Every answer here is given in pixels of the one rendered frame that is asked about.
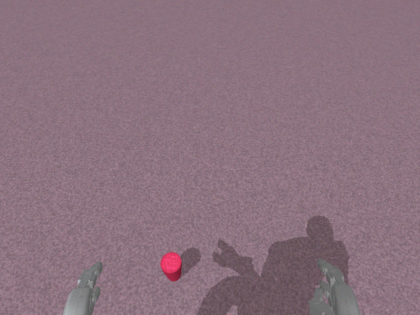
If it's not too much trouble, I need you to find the left robot hand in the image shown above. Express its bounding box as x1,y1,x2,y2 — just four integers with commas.
63,262,102,315

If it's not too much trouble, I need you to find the right robot hand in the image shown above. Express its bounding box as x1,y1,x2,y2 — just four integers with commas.
309,259,361,315

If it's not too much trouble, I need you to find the cup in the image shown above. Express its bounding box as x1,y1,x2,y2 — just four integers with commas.
160,252,182,282

